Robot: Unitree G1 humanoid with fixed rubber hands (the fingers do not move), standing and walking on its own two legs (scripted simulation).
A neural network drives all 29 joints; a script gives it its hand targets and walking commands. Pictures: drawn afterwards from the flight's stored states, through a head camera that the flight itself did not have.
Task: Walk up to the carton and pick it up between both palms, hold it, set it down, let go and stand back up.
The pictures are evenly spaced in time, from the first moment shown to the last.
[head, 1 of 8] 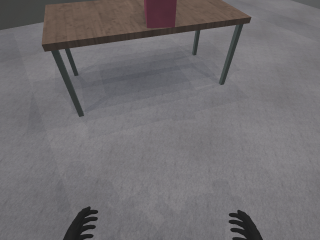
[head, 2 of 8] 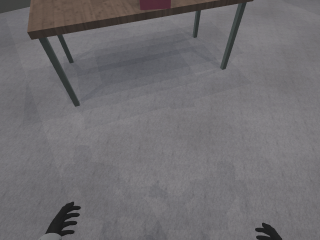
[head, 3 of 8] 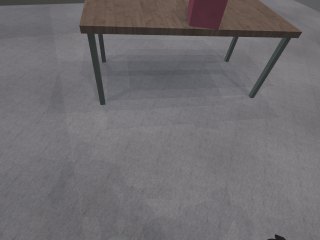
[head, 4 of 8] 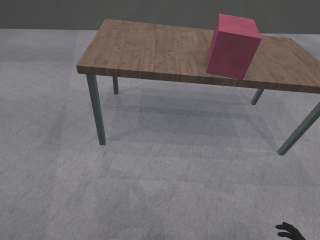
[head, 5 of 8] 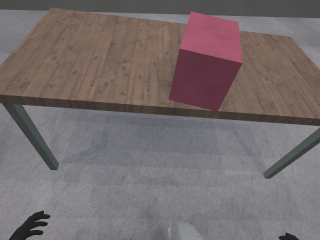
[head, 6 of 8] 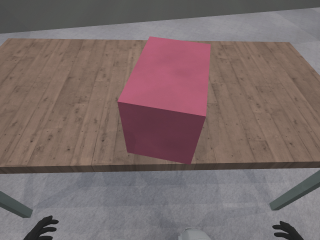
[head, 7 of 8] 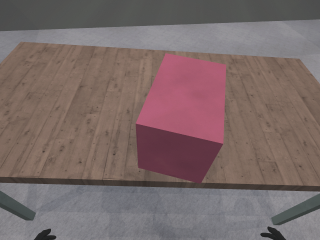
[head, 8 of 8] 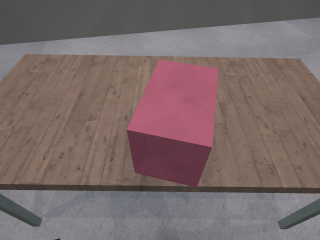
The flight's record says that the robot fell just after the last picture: no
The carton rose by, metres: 0.00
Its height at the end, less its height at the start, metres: +0.00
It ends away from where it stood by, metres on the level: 0.00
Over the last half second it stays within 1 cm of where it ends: yes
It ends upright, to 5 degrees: yes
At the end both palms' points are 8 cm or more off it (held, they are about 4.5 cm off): yes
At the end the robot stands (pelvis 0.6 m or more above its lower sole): yes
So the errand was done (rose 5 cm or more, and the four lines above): no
